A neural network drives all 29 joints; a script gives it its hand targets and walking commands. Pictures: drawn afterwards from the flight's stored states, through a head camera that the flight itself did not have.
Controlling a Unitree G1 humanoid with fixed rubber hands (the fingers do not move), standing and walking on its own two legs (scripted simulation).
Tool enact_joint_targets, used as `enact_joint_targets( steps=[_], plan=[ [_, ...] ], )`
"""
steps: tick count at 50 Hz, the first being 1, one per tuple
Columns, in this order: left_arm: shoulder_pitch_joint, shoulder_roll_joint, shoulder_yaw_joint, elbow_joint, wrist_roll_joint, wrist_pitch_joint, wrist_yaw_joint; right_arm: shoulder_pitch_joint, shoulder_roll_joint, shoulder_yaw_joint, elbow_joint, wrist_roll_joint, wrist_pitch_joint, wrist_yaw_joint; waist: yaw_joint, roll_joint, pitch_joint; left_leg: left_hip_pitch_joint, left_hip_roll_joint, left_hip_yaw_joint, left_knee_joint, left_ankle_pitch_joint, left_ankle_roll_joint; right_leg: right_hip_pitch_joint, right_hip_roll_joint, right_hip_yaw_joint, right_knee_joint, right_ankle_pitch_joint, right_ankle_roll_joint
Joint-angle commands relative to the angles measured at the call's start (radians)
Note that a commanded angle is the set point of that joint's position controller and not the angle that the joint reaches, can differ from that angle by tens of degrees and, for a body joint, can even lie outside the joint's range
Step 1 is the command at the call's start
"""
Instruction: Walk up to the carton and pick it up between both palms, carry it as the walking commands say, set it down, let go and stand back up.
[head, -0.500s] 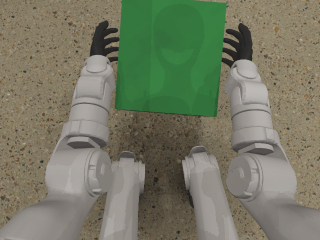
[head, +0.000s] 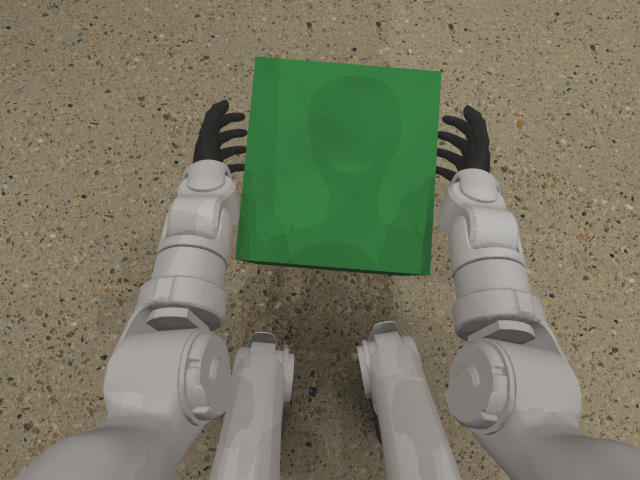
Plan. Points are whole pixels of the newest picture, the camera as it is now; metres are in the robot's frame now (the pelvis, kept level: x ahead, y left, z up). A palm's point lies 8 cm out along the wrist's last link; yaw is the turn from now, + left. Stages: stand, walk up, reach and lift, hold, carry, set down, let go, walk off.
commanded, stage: reach and lift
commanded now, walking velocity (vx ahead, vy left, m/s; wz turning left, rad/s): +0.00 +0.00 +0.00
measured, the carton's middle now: (337, 180) +0.50 -0.03 -0.14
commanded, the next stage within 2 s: none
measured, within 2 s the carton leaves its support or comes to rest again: neither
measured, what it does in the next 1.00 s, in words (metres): rises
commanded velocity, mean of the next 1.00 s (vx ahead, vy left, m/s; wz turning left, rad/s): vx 0.00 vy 0.00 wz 0.00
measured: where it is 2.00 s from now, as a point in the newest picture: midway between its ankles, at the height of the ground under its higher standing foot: (323, 423)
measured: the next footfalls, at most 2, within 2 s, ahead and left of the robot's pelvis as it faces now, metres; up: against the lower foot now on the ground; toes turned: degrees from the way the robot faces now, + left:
none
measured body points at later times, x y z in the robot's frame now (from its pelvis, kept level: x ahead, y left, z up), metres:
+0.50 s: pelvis +0.02 +0.00 +0.07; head +0.22 +0.00 +0.47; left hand +0.48 +0.12 +0.01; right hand +0.45 -0.19 +0.01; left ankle +0.09 +0.13 -0.49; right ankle +0.11 -0.15 -0.49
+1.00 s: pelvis +0.04 +0.00 +0.14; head +0.20 +0.00 +0.56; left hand +0.46 +0.13 +0.09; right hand +0.43 -0.19 +0.09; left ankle +0.09 +0.13 -0.49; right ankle +0.11 -0.15 -0.49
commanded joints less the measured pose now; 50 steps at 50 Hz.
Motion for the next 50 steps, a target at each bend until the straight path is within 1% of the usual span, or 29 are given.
enact_joint_targets(
  steps=[1, 7, 12, 17, 22, 28, 35, 41, 44, 50],
  plan=[
    [-0.649, -1.02, -0.435, -0.05, -0.154, -0.056, -0.356, -0.615, 0.959, 0.498, 0.062, 0.141, 0.01, 0.464, -0.014, 0.051, -0.972, 0.57, -0.068, 0.198, -0.204, 0.227, 0.027, 0.599, 0.074, -0.216, -0.169, 0.248, -0.042],
    [-0.602, -1.023, -0.41, -0.028, -0.137, -0.054, -0.361, -0.578, 0.974, 0.48, 0.091, 0.129, 0.014, 0.465, -0.005, 0.034, -0.894, 0.585, -0.065, 0.194, -0.264, 0.177, 0.034, 0.636, 0.074, -0.215, -0.224, 0.197, -0.039],
    [-0.578, -1.03, -0.409, -0.027, -0.137, -0.059, -0.369, -0.554, 0.99, 0.481, 0.084, 0.121, 0.011, 0.462, -0.004, 0.025, -0.86, 0.614, -0.064, 0.188, -0.308, 0.159, 0.038, 0.688, 0.075, -0.209, -0.268, 0.179, -0.038],
    [-0.546, -1.05, -0.432, -0.042, -0.144, -0.065, -0.373, -0.517, 1.003, 0.502, 0.064, 0.121, 0.005, 0.46, -0.007, 0.027, -0.866, 0.671, -0.064, 0.176, -0.346, 0.187, 0.038, 0.74, 0.077, -0.201, -0.303, 0.205, -0.038],
    [-0.497, -1.072, -0.457, -0.064, -0.143, -0.072, -0.371, -0.464, 1.015, 0.524, 0.051, 0.12, -0.004, 0.465, -0.012, 0.033, -0.882, 0.743, -0.063, 0.16, -0.385, 0.245, 0.035, 0.782, 0.079, -0.194, -0.336, 0.257, -0.041],
    [-0.427, -1.079, -0.475, -0.086, -0.133, -0.078, -0.369, -0.399, 1.026, 0.545, 0.033, 0.12, -0.011, 0.471, -0.01, 0.035, -0.881, 0.812, -0.061, 0.146, -0.438, 0.306, 0.035, 0.846, 0.078, -0.179, -0.386, 0.319, -0.041],
    [-0.354, -1.073, -0.461, -0.076, -0.108, -0.072, -0.379, -0.33, 1.032, 0.538, 0.035, 0.101, -0.004, 0.473, -0.002, 0.025, -0.783, 0.853, -0.056, 0.141, -0.523, 0.276, 0.042, 0.92, 0.073, -0.165, -0.473, 0.298, -0.041],
    [-0.309, -1.074, -0.455, -0.076, -0.102, -0.067, -0.395, -0.285, 1.044, 0.539, 0.015, 0.081, 0.006, 0.474, 0.0, 0.014, -0.697, 0.894, -0.051, 0.133, -0.594, 0.246, 0.05, 1.005, 0.067, -0.152, -0.549, 0.277, -0.044],
    [-0.282, -1.081, -0.462, -0.083, -0.103, -0.064, -0.403, -0.254, 1.046, 0.548, -0.002, 0.075, 0.009, 0.476, -0.003, 0.014, -0.675, 0.926, -0.049, 0.126, -0.626, 0.261, 0.052, 1.048, 0.065, -0.146, -0.581, 0.298, -0.046],
    [-0.22, -1.093, -0.494, -0.118, -0.106, -0.062, -0.411, -0.185, 1.051, 0.582, -0.043, 0.074, 0.012, 0.485, -0.004, 0.015, -0.675, 1.018, -0.042, 0.107, -0.688, 0.341, 0.051, 1.128, 0.063, -0.139, -0.637, 0.376, -0.05]
  ],
)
